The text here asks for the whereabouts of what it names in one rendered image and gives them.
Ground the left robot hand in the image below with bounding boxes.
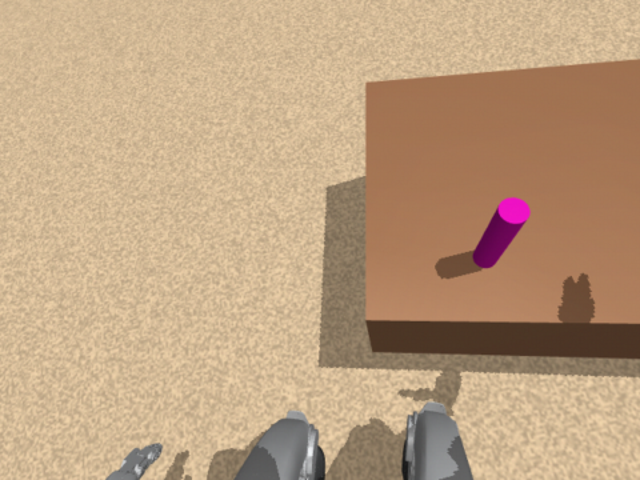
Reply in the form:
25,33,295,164
105,443,163,480

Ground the can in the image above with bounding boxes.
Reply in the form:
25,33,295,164
473,198,530,268

